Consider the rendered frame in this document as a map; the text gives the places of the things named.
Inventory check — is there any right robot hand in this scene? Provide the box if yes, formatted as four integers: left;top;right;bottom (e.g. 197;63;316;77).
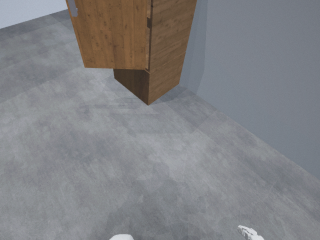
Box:
237;225;264;240

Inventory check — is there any cupboard door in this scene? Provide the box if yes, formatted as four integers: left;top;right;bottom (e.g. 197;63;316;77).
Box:
65;0;148;70

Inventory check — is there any handle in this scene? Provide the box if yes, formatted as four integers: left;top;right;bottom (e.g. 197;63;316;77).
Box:
67;0;78;17

